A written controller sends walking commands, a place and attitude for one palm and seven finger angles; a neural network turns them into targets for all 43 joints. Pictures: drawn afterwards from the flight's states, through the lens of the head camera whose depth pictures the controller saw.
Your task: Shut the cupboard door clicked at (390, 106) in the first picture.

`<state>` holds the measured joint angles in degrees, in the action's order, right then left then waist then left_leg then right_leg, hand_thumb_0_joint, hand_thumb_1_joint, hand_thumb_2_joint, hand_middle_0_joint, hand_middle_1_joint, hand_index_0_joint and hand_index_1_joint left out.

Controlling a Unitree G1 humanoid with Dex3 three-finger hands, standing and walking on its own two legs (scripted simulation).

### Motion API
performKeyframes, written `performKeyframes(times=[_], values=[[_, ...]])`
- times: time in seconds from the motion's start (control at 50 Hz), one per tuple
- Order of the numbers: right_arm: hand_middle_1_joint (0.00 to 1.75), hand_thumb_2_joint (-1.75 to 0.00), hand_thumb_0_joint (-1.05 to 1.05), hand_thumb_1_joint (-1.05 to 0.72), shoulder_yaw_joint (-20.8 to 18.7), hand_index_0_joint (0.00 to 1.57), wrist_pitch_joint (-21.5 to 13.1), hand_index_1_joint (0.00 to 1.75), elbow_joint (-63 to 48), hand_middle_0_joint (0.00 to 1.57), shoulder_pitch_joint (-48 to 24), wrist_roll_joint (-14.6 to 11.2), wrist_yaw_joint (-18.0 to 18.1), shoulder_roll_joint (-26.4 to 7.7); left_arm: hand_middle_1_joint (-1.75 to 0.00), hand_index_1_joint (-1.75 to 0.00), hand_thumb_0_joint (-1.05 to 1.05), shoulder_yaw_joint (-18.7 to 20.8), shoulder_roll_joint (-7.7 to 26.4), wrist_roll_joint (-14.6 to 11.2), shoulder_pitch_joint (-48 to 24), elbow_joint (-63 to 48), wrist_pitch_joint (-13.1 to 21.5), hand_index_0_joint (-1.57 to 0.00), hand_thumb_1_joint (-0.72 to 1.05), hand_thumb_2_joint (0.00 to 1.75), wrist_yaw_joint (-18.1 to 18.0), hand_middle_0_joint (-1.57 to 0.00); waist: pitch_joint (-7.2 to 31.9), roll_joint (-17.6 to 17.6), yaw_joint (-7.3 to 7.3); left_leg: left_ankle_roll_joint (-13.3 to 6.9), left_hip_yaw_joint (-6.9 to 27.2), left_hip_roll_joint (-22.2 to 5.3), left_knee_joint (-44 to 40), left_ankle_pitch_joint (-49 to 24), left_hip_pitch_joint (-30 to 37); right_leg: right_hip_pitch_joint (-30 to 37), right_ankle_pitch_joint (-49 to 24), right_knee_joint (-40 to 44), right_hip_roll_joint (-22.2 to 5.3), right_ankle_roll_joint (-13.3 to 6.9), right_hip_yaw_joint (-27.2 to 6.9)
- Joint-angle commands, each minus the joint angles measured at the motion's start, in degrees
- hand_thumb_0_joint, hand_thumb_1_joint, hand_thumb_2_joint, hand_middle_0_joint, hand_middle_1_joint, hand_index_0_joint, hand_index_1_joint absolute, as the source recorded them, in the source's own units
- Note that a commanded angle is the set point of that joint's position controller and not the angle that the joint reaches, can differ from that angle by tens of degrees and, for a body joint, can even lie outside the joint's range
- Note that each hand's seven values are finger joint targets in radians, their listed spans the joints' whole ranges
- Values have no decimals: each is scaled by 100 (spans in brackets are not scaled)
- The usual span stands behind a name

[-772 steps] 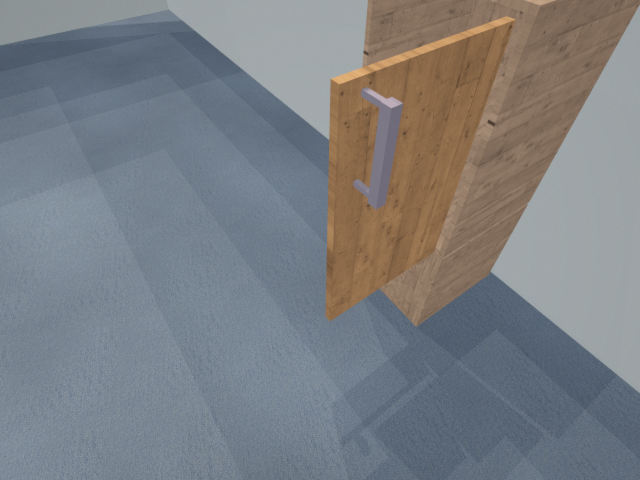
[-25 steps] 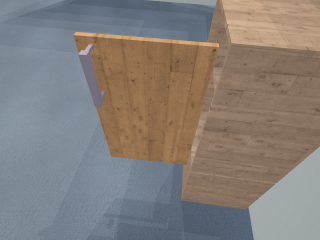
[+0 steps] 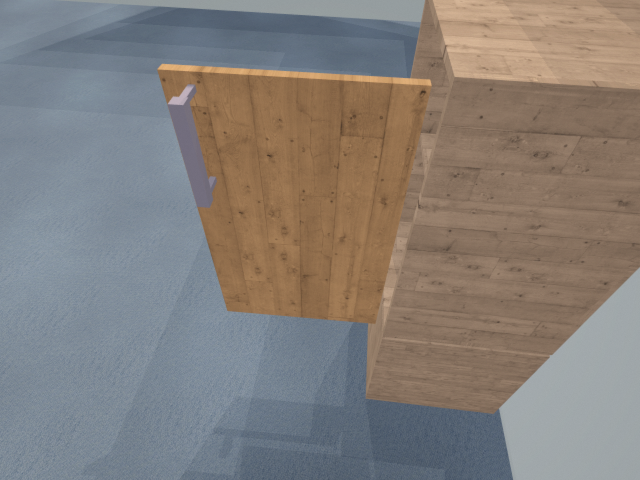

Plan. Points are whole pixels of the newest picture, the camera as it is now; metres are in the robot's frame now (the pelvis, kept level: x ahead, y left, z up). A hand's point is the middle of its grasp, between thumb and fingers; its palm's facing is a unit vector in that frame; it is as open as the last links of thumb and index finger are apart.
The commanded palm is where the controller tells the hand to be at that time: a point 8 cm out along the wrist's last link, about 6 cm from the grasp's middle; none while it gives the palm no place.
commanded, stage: look again from close up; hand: left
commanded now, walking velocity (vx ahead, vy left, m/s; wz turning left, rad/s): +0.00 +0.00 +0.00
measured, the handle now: (197, 149) +0.52 +0.21 +0.15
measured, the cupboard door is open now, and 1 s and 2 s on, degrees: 91 91 91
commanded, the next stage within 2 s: shuffle to correct the standing spot in 0.10 s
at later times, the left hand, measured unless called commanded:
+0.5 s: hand out of the picture -0.01 +0.17 -0.19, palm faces +0.05 -0.99 -0.14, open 7.4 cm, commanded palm none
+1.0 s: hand out of the picture +0.13 +0.19 -0.17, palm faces +0.00 -0.98 -0.21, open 7.4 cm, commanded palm none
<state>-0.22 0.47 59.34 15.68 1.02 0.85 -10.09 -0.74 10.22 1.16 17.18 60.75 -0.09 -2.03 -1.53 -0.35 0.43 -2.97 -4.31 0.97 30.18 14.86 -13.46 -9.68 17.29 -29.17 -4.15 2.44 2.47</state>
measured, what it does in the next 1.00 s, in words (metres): steps on the spot: right foot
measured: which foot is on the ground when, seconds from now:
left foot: down 0.00-1.00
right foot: down 0.00-0.50, up 0.52-0.72, down 0.74-1.00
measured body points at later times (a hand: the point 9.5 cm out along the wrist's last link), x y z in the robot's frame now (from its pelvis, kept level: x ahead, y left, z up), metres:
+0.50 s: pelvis +0.03 +0.01 -0.01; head +0.03 +0.03 +0.44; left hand -0.02 +0.22 -0.18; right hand +0.02 -0.23 -0.15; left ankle +0.02 +0.08 -0.73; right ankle -0.02 -0.15 -0.73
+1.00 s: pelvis +0.05 +0.01 +0.00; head +0.08 +0.01 +0.45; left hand +0.13 +0.24 -0.15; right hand +0.07 -0.21 -0.16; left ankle +0.02 +0.08 -0.73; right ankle +0.09 -0.11 -0.73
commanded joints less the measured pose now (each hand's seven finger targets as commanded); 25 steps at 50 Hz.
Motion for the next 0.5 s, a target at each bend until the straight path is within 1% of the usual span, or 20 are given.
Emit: performKeyframes(times=[0.0,0.02,0.04,0.06,0.08,0.12,0.18,0.2,0.24,0.26,0.28,0.32,0.36,0.38,0.4,0.42,0.44,0.46,0.48], values=[[30,-90,0,-90,-92,20,-137,30,-294,20,124,-20,-13,-641,-30,-30,0,92,543,-5,400,-213,66,-20,90,90,-21,-20,-408,15,-78,36,905,-599,-1246,753,-453,-362,192,597,-154,-397,-306],[30,-90,0,-90,-86,20,-137,30,-286,20,136,-24,-16,-647,-30,-30,0,86,547,-5,386,-214,69,-20,90,90,-18,-20,-431,88,-75,38,899,-601,-1252,745,-449,-392,200,623,-158,-389,-316],[30,-90,0,-90,-81,20,-150,30,-264,20,164,-33,-15,-619,-30,-30,0,92,556,-5,423,-228,82,-20,90,90,-10,-20,-315,129,-85,24,873,-600,-1236,596,-388,-292,93,660,-172,-391,-317],[30,-90,0,-90,-85,20,-151,30,-237,20,156,-27,-16,-637,-30,-30,0,91,552,-8,414,-215,86,-20,90,90,-12,-20,-315,167,-74,47,835,-581,-1197,578,-354,-354,145,677,-188,-386,-335],[30,-90,0,-90,-79,20,-162,30,-227,20,187,-31,-17,-627,-30,-30,0,91,557,-13,422,-224,93,-20,90,90,-11,-20,-234,96,-66,51,823,-574,-1169,450,-283,-346,88,686,-205,-391,-363],[30,-90,0,-90,-70,20,-169,30,-161,20,199,-35,-18,-609,-30,-30,0,86,536,-19,446,-199,100,-20,90,90,-9,-20,-242,71,-67,58,810,-598,-1185,381,-221,-387,30,715,-216,-378,-351],[30,-90,0,-90,-49,20,-186,30,-80,20,209,-51,-12,-571,-30,-30,0,75,538,-26,482,-154,123,-20,90,90,-7,-20,-247,56,-75,72,721,-578,-1099,84,-162,-352,-150,780,-246,-373,-373],[30,-90,0,-90,-47,20,-170,30,-42,20,261,-43,-17,-571,-30,-30,0,74,534,-15,500,-126,122,-20,90,90,-4,-20,-242,78,-62,81,697,-539,-1071,330,-162,-347,140,794,-234,-385,-381],[30,-90,0,-90,-55,20,-128,30,7,20,309,-31,-29,-548,-30,-30,0,109,568,9,587,-103,111,-20,90,90,7,-20,-344,184,-91,64,598,-469,-956,835,-252,-416,796,876,-263,-437,-417],[30,-90,0,-90,-57,20,-105,30,-4,20,290,-17,-39,-551,-30,-30,0,130,601,15,609,-104,99,-20,90,90,15,-20,-452,211,-100,76,557,-393,-843,1077,-408,-498,1191,955,-310,-475,-525],[30,-90,0,-90,-55,20,-84,30,-11,20,272,-7,-51,-521,-30,-30,0,156,660,16,641,-101,91,-20,90,90,20,-20,-569,355,-118,94,460,-306,-656,1150,-556,-567,1540,1075,-403,-536,-663],[30,-90,0,-90,-56,20,-71,30,-33,20,306,11,-70,-436,-30,-30,0,225,747,8,674,-112,86,-20,90,90,23,-20,-648,652,-112,134,226,-151,-203,986,-673,-650,1972,1313,-644,-689,-951],[30,-90,0,-90,-62,20,-80,30,-51,20,322,18,-82,-373,-30,-30,0,295,833,5,723,-129,93,-20,90,90,15,-20,-691,793,-122,150,51,-101,207,826,-797,-616,2088,1470,-879,-826,-1165],[30,-90,0,-90,-65,20,-101,30,-68,20,348,15,-86,-331,-30,-30,0,322,839,8,717,-153,104,-20,90,90,13,-20,-720,874,-113,146,27,-114,324,697,-832,-606,1958,1464,-949,-878,-1217],[30,-90,0,-90,-64,20,-132,30,-72,20,413,17,-86,-333,-30,-30,0,342,815,11,703,-173,116,-20,90,90,10,-20,-689,768,-78,138,15,-152,234,574,-711,-615,1640,1311,-938,-891,-1110],[30,-90,0,-90,-52,20,-169,30,-41,20,527,7,-85,-330,-30,-30,0,342,783,16,649,-176,119,-20,90,90,20,-20,-645,533,-23,126,47,-154,-6,464,-485,-666,1308,1026,-821,-844,-873],[30,-90,0,-90,-62,20,-189,30,31,20,695,-4,-80,-351,-30,-30,0,342,711,25,564,-212,102,-20,90,90,32,-20,-741,161,25,76,200,-200,-262,380,-313,-800,1172,645,-551,-738,-510],[30,-90,0,-90,-78,20,-222,30,109,20,920,4,-62,-501,-30,-30,0,318,553,33,540,-233,88,-20,90,90,43,-20,-687,-444,95,-43,681,-487,-637,191,-16,-1022,996,24,-223,-608,-119],[30,-90,0,-90,-121,20,-253,30,212,20,1235,21,-26,-750,-30,-30,0,274,355,38,535,-265,85,-20,90,90,54,-20,-507,-1231,170,-304,1538,-1078,-1177,17,447,-1385,880,-981,159,-452,426]])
